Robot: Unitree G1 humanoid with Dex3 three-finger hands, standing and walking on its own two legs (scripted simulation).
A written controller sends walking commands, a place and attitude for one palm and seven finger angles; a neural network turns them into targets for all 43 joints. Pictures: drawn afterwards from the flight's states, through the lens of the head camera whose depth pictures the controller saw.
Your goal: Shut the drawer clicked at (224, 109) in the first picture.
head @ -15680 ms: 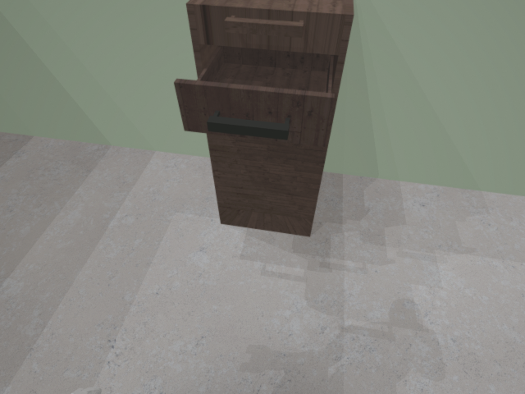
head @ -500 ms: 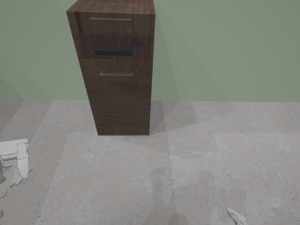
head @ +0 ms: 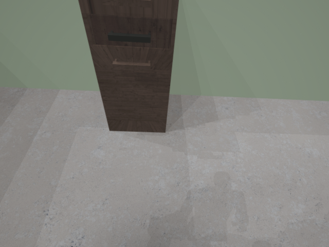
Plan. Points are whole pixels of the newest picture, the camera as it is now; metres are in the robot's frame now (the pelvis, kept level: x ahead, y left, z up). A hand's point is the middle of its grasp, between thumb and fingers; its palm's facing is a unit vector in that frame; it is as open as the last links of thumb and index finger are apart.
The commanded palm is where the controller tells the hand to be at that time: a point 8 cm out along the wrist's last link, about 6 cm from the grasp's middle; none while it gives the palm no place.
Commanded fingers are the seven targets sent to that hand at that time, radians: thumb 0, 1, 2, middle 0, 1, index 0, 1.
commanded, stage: let the arm hang, fingers relaxed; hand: left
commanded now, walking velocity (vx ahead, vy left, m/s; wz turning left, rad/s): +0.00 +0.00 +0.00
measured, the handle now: (130, 35) +1.00 +0.21 +0.02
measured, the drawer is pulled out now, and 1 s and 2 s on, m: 0.00 0.00 0.00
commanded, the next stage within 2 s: look to check the result in 0.78 s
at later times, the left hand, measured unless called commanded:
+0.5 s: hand out of the picture +0.03 +0.22 -0.16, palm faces +0.01 -0.96 -0.29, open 7.1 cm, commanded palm none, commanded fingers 0.00 0.90 0.90 -0.20 -0.30 -0.20 -0.30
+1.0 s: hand out of the picture +0.09 +0.21 -0.15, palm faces -0.02 -0.95 -0.30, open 7.4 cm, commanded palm none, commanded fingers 0.00 0.90 0.90 -0.20 -0.30 -0.20 -0.30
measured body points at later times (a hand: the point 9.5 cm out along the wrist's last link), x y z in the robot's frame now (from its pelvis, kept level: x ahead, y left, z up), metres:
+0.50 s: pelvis +0.01 +0.00 +0.01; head +0.02 -0.01 +0.46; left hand +0.03 +0.27 -0.14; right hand +0.02 -0.24 -0.15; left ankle +0.06 +0.11 -0.73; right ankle +0.02 -0.11 -0.73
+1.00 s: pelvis +0.03 -0.01 +0.01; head +0.05 -0.02 +0.46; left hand +0.09 +0.26 -0.13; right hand +0.07 -0.28 -0.14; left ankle +0.06 +0.11 -0.73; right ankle +0.02 -0.11 -0.73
